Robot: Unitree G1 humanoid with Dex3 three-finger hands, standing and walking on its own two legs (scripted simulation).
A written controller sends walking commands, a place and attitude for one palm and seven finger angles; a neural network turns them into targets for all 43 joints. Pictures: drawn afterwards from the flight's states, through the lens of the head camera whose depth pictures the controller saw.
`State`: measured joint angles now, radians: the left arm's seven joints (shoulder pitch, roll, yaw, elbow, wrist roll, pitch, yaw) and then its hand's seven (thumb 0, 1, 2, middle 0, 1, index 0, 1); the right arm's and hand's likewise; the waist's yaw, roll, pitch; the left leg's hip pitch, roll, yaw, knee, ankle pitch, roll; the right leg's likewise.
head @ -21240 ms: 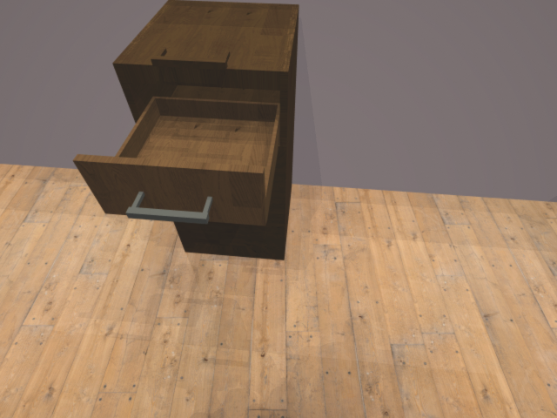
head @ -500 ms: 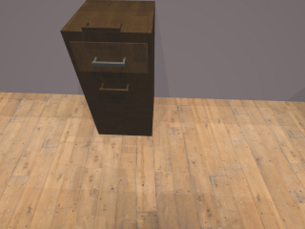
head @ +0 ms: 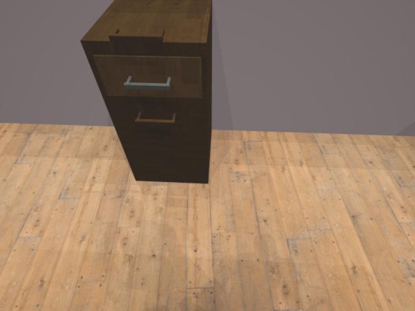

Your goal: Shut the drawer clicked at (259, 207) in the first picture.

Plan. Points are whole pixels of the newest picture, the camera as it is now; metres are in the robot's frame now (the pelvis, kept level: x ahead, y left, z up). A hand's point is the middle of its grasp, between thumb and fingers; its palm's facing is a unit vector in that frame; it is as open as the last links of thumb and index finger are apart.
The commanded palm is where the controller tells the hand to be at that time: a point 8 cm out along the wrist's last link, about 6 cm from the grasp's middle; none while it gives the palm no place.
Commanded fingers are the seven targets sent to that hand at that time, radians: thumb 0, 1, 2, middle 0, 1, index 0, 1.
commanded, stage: stand and wait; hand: left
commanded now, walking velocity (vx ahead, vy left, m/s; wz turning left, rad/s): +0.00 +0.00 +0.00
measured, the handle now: (148, 82) +0.87 +0.28 -0.06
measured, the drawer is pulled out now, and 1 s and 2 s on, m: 0.00 0.00 0.00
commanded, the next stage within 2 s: none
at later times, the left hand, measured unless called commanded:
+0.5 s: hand out of the picture +0.03 +0.18 -0.17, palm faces +0.02 -0.97 -0.24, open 7.4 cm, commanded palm none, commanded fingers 0.00 0.90 0.90 -0.20 -0.30 -0.20 -0.30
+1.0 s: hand out of the picture +0.03 +0.18 -0.17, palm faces +0.02 -0.98 -0.22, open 7.4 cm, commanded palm none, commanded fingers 0.00 0.90 0.90 -0.20 -0.30 -0.20 -0.30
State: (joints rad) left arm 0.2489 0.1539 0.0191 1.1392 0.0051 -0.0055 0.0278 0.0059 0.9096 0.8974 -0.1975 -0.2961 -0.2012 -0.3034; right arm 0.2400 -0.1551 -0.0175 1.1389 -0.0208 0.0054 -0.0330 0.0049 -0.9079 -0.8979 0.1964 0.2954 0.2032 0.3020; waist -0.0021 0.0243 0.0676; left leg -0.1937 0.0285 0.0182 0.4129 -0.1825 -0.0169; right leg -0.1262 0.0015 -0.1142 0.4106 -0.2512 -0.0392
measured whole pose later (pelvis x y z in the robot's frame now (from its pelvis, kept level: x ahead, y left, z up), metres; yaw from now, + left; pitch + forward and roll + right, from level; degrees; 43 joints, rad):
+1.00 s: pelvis +0.02 -0.01 +0.00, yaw -1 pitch -2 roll +0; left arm 0.25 0.16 0.01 1.14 0.00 -0.01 0.03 0.01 0.91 0.90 -0.20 -0.30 -0.20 -0.30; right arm 0.24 -0.16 -0.01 1.15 -0.02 0.00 -0.04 0.01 -0.91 -0.90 0.20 0.30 0.20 0.30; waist 0.00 0.02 0.06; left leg -0.15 0.04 0.03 0.38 -0.19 -0.03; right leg -0.09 0.01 -0.10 0.37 -0.26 -0.04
